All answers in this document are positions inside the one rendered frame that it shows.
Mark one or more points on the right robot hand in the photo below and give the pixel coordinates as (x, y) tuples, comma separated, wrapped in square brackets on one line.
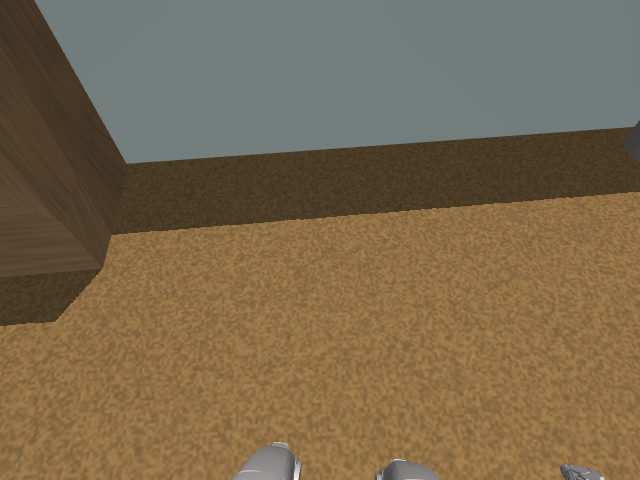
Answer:
[(573, 472)]

